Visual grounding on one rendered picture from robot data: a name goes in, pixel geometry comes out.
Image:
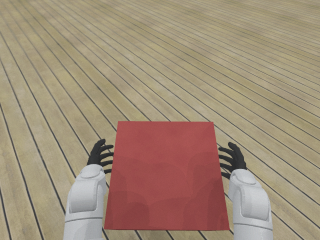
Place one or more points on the right robot hand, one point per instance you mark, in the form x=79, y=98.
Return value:
x=237, y=160

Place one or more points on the left robot hand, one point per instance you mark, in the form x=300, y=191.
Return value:
x=96, y=156

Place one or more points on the carton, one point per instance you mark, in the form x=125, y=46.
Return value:
x=166, y=176

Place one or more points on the robot right forearm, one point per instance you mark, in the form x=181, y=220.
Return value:
x=251, y=207

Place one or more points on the robot left forearm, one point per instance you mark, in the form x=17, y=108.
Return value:
x=85, y=205

